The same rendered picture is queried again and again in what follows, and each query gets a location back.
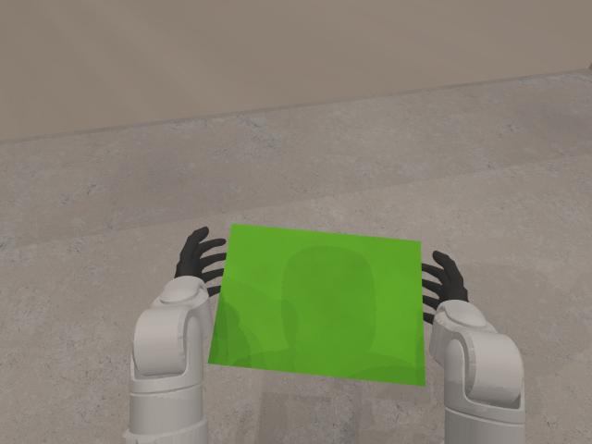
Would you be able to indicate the carton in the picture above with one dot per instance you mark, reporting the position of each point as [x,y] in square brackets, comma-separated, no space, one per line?
[321,303]

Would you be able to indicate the robot left hand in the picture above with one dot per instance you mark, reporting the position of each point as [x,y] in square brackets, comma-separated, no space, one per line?
[190,263]

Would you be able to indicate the left robot forearm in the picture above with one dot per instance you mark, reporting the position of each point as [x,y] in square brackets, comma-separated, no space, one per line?
[166,367]

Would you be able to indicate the robot right hand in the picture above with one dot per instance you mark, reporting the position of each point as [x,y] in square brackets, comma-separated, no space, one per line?
[452,283]

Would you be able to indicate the right robot forearm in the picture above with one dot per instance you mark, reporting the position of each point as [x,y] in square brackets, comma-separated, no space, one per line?
[483,377]

